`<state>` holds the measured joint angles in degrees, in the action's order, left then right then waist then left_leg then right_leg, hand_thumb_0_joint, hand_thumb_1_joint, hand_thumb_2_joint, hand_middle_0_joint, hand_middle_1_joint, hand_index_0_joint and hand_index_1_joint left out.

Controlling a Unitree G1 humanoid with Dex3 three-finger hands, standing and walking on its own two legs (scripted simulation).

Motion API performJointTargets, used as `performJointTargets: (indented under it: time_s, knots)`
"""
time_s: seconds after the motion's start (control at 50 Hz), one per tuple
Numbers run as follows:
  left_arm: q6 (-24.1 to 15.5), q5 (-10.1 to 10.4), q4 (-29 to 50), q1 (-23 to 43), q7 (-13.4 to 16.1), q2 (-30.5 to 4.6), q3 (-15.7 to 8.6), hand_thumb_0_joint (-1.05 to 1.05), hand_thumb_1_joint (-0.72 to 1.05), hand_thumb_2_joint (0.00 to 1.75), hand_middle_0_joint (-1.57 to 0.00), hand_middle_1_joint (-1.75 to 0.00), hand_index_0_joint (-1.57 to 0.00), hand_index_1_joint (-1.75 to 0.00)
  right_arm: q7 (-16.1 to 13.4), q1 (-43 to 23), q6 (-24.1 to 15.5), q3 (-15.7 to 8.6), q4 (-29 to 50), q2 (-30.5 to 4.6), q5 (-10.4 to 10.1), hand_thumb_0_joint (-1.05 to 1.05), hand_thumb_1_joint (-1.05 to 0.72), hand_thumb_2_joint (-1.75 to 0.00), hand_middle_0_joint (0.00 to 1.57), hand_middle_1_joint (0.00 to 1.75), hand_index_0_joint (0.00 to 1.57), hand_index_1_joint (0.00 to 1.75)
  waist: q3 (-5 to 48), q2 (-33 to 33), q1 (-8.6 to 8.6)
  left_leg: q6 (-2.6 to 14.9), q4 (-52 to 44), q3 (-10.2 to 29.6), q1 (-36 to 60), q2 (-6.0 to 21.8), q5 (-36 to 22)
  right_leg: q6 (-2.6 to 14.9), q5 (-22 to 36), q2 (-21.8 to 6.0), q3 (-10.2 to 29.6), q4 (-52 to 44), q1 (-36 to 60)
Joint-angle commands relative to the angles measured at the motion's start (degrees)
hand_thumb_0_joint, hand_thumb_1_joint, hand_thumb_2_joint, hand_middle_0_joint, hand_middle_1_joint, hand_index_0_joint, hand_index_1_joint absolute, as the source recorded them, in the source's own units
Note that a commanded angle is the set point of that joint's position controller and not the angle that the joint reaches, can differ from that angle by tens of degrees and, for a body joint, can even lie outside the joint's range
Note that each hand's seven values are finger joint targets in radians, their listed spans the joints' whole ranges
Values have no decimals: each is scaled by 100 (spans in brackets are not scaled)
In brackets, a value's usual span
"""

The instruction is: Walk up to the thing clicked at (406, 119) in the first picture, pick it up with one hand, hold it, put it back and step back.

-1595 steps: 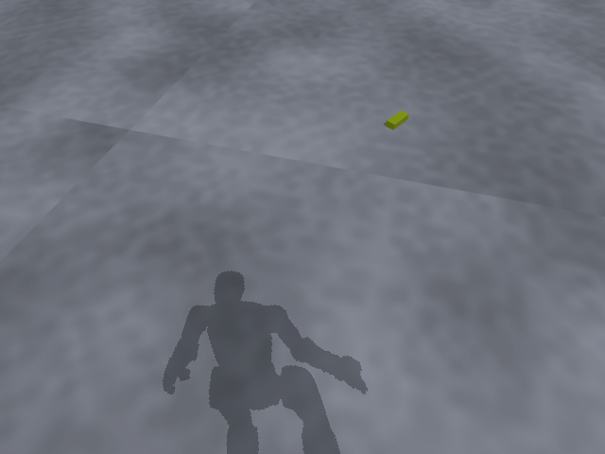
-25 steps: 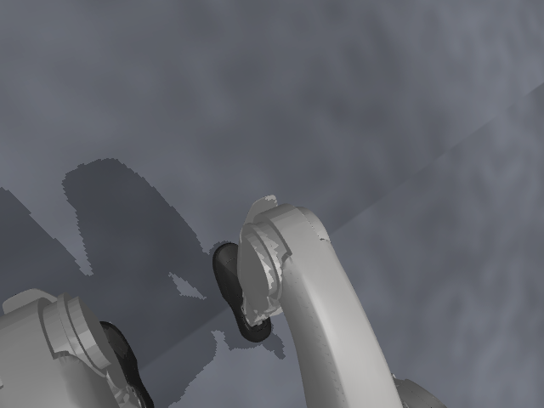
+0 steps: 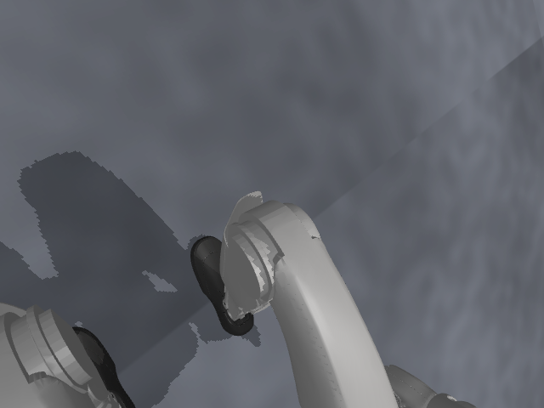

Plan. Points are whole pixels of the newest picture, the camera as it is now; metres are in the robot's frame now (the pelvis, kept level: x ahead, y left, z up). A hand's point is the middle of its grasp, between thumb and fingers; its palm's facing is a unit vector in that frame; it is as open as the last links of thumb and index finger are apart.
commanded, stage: rest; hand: left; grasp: from above
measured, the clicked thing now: out of the picture +0.49 +0.33 -0.29
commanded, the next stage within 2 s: open in 0.74 s
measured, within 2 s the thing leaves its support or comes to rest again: rests again in 0.30 s
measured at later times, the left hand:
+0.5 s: hand out of the picture +0.48 +0.32 -0.27, palm faces -0.06 -0.46 -0.88, open 8.4 cm
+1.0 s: hand out of the picture +0.48 +0.32 -0.27, palm faces -0.05 -0.45 -0.89, open 8.7 cm
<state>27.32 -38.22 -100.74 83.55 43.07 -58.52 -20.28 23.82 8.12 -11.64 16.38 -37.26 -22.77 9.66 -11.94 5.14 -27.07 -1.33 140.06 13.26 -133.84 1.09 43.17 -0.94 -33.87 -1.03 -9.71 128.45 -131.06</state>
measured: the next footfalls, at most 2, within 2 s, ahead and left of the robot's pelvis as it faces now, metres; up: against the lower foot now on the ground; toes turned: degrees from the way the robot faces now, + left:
none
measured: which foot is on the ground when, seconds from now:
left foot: down 0.00-1.00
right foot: down 0.00-1.00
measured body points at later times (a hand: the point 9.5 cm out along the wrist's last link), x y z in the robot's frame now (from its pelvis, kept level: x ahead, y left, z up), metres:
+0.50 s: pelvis +0.00 +0.00 +0.00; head +0.33 +0.11 +0.28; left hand +0.48 +0.34 -0.22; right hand +0.00 -0.24 -0.04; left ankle +0.05 +0.13 -0.30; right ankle +0.12 -0.11 -0.30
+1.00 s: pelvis +0.00 +0.01 +0.00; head +0.33 +0.11 +0.28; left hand +0.48 +0.34 -0.22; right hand -0.01 -0.24 -0.03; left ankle +0.05 +0.13 -0.30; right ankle +0.12 -0.11 -0.30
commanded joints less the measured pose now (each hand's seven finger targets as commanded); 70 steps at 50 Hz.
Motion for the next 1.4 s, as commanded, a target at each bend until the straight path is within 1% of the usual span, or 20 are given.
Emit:
performJointTargets:
  time_s: [0.0, 0.04, 0.08, 0.18, 0.26, 0.32, 0.34, 0.36, 0.38, 0.5, 0.54, 0.58, 0.82, 0.9, 0.98, 1.02, 1.1, 1.12, 1.34, 1.38]
  knots:
    - [-80, -189, 800, 1671, 327, -1128, 377, 0, 67, 45, -101, -53, -106, -48, 5, 1582, 46, -431, -319, -1935, -1, 0, -91, -90, 20, 30, 20, 30, 4384, -3375, -439, 89, -1383, -485, 2891, 136, -1868, 166, 1712, 356, -431, -915, 3043]
    - [-113, -173, 874, 1756, 364, -1219, 334, 0, 69, 43, -102, -51, -108, -46, 4, 1534, 35, -408, -307, -1958, -13, 0, -91, -90, 20, 30, 20, 30, 4404, -3480, -399, 78, -1374, -473, 2938, 157, -1886, 165, 1727, 351, -435, -923, 3012]
    - [-127, -173, 862, 1604, 346, -1122, 411, 0, 69, 44, -103, -52, -109, -46, 34, 1548, 33, -383, -268, -1954, 6, 0, -91, -90, 20, 30, 20, 30, 4256, -3415, -473, 91, -1345, -478, 2863, 134, -1913, 162, 1779, 339, -443, -891, 3081]
    - [-179, -109, 754, 1655, 413, -1225, 297, 0, 70, 41, -104, -48, -109, -43, 62, 1557, 23, -364, -215, -2031, 5, 0, -91, -90, 20, 30, 20, 30, 4289, -3458, -482, 53, -1417, -377, 2973, 179, -1972, 165, 1808, 336, -491, -881, 3055]
    - [-188, -70, 745, 1602, 378, -1162, 447, 0, 67, 40, -103, -46, -107, -41, 49, 1529, 9, -299, -263, -2041, -10, 0, -91, -90, 20, 30, 20, 30, 4150, -3453, -546, 75, -1341, -415, 2901, 174, -1877, 149, 1741, 384, -493, -927, 3028]
    - [-204, -95, 783, 1581, 436, -1320, 401, 0, 66, 43, -104, -47, -107, -43, 44, 1501, -7, -269, -196, -2035, -9, 0, -91, -90, 20, 30, 20, 30, 4297, -3383, -493, 96, -1299, -457, 2835, 168, -1951, 128, 1863, 379, -465, -980, 3263]
    - [-217, -130, 1076, 1695, 432, -1359, 362, 0, 67, 42, -104, -48, -108, -44, 60, 1538, 2, -330, -117, -2094, -24, 0, -91, -90, 20, 30, 20, 30, 4392, -3606, -470, 50, -1357, -418, 3087, 173, -2116, 173, 1925, 358, -488, -904, 3191]
    - [-203, -107, 665, 1562, 452, -1327, 372, 0, 65, 40, -102, -47, -106, -43, 48, 1504, 6, -265, -263, -2038, 18, 0, -91, -90, 20, 30, 20, 30, 4205, -3521, -482, 54, -1389, -413, 2954, 190, -1994, 167, 1825, 368, -498, -913, 3171]
    - [-195, -124, 698, 1489, 429, -1285, 425, 0, 65, 40, -102, -46, -106, -42, 49, 1502, 8, -264, -226, -2042, -13, 0, -91, -90, 20, 30, 20, 30, 4138, -3484, -559, 55, -1365, -375, 2960, 183, -1973, 166, 1828, 383, -524, -900, 3072]
    - [-253, -104, 860, 1700, 482, -1270, 401, 0, 63, 41, -100, -47, -104, -43, 84, 1494, 9, -238, -121, -2089, -5, 0, -91, -90, 20, 30, 20, 30, 4156, -3651, -553, 11, -1391, -289, 3246, 213, -2147, 189, 1896, 353, -580, -858, 2982]
    - [-268, -83, 750, 1511, 432, -1230, 524, 0, 65, 40, -102, -45, -106, -41, 79, 1520, 5, -172, -173, -2089, -2, 0, -91, -90, 20, 30, 20, 30, 4015, -3484, -672, 59, -1332, -344, 2970, 187, -2039, 149, 1881, 390, -550, -919, 3096]
    - [-281, -54, 741, 1560, 449, -1283, 453, 0, 67, 40, -102, -46, -107, -42, 87, 1457, -13, -185, -130, -2112, 6, 0, -91, -90, 20, 30, 20, 30, 3998, -3472, -593, 47, -1382, -311, 3050, 194, -1979, 162, 1784, 370, -575, -921, 2986]
    - [-324, 91, 646, 1390, 393, -1305, 610, 0, 64, 40, -101, -46, -104, -42, 41, 1409, -78, -16, -137, -2164, 61, 0, -91, -90, 20, 30, 20, 30, 3719, -3210, -738, 107, -1344, -319, 2729, 148, -1710, 118, 1626, 399, -582, -1005, 3071]
    - [-328, 165, 620, 1440, 443, -1371, 529, 0, 32, 36, -69, -47, -72, -43, 38, 1406, -95, 19, -148, -2164, 68, 0, -90, -90, 20, 30, 20, 30, 3781, -3188, -684, 109, -1343, -300, 2721, 177, -1683, 98, 1617, 394, -592, -1059, 3155]
    - [-308, 178, 706, 1463, 426, -1294, 557, 0, 2, 51, -56, -54, -57, -54, 42, 1419, -111, 29, -127, -2173, 41, 0, -90, -90, 20, 30, 20, 30, 3834, -3276, -705, 68, -1334, -232, 2926, 188, -1867, 116, 1737, 380, -626, -974, 3076]
    - [-296, 168, 677, 1357, 392, -1343, 620, 0, -4, 56, -52, -59, -52, -59, 33, 1455, -101, 4, -155, -2232, 27, 0, -91, -90, 20, 30, 20, 30, 3769, -3247, -762, 94, -1349, -276, 2758, 164, -1722, 99, 1651, 425, -605, -1023, 3134]
    - [-265, 171, 776, 1457, 391, -1264, 594, 0, -18, 68, -45, -64, -43, -67, 45, 1451, -119, 10, -117, -2195, -9, 0, -91, -90, 20, 30, 20, 30, 3763, -3269, -687, 60, -1347, -194, 2900, 186, -1854, 121, 1730, 384, -630, -949, 2956]
    - [-246, 156, 483, 1304, 412, -1299, 614, 0, -20, 69, -43, -66, -41, -69, 31, 1446, -125, 32, -216, -2198, 7, 0, -91, -90, 20, 30, 20, 30, 3660, -3275, -703, 64, -1393, -207, 2792, 209, -1718, 112, 1632, 420, -639, -959, 2979]
    - [-271, 162, 618, 1297, 376, -1362, 607, 0, -38, 84, -29, -78, -25, -82, 4, 1475, -152, 21, -262, -2167, 5, 0, -91, -90, 20, 30, 20, 30, 3535, -3241, -710, 84, -1437, -197, 2746, 184, -1529, 108, 1497, 417, -630, -1009, 2937]
    - [-280, 191, 794, 1369, 363, -1277, 623, 0, -38, 85, -28, -79, -25, -83, 23, 1481, -162, 26, -178, -2175, 5, 0, -90, -90, 20, 30, 20, 30, 3635, -3325, -707, 57, -1418, -174, 2938, 198, -1728, 129, 1609, 398, -636, -955, 2956]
